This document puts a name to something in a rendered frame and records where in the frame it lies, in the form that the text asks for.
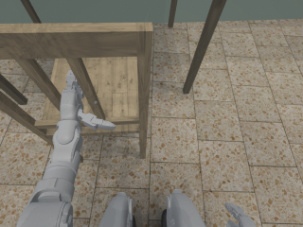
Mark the robot left forearm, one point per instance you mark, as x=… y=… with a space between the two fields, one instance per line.
x=61 y=171

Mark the left robot hand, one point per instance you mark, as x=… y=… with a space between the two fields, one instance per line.
x=71 y=102

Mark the left robot thigh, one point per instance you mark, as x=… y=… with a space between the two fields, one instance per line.
x=118 y=212

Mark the right robot hand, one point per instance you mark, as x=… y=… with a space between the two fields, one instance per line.
x=239 y=215

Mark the robot right shin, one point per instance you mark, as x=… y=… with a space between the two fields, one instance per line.
x=171 y=223

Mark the chair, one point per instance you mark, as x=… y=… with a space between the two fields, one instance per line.
x=110 y=61

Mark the robot left upper arm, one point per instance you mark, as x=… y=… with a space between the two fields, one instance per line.
x=48 y=214

